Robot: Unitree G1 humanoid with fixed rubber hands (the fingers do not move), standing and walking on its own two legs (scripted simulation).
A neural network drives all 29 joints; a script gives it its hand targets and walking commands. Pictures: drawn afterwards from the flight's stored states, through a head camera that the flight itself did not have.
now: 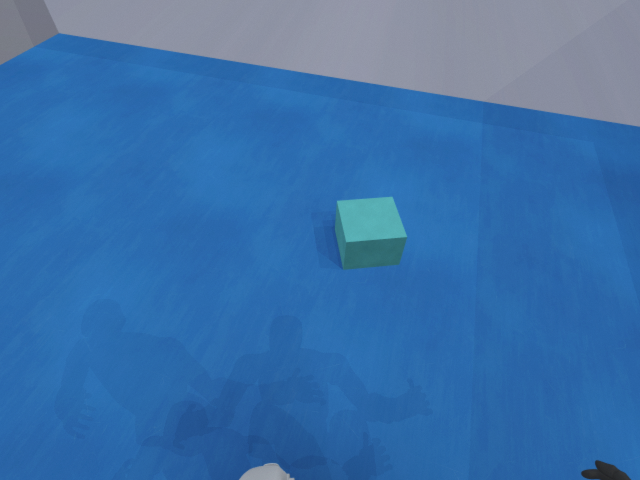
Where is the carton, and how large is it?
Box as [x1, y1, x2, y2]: [335, 197, 406, 269]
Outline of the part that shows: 392,197 337,201 335,232 343,269 399,263 406,235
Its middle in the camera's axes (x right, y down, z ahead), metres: +0.19 -0.04 +1.51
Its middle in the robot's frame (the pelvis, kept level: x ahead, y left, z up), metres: +1.09 -0.10 -0.65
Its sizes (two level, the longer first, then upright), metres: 0.224 0.215 0.165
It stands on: the floor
